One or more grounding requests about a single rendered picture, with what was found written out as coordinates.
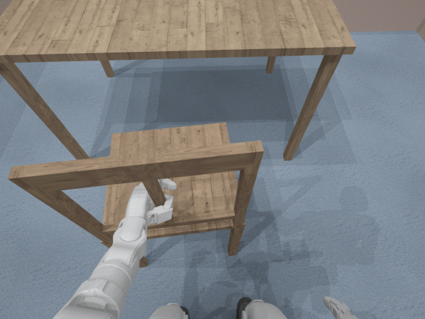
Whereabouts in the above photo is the right robot hand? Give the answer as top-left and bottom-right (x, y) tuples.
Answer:
(323, 296), (357, 319)

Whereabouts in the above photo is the chair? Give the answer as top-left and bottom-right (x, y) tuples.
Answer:
(8, 122), (264, 268)

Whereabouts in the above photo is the robot right thigh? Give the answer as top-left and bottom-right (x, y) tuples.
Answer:
(242, 302), (287, 319)

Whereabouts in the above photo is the robot left forearm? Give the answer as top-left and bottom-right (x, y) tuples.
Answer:
(53, 216), (147, 319)

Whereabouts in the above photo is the robot left upper arm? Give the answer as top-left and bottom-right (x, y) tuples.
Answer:
(55, 305), (117, 319)

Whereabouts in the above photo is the robot right foot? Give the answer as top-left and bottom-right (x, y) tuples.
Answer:
(236, 298), (251, 319)

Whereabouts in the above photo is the left robot hand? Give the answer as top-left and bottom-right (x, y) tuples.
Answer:
(126, 179), (177, 225)

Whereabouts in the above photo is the table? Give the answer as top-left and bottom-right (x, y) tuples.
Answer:
(0, 0), (357, 161)

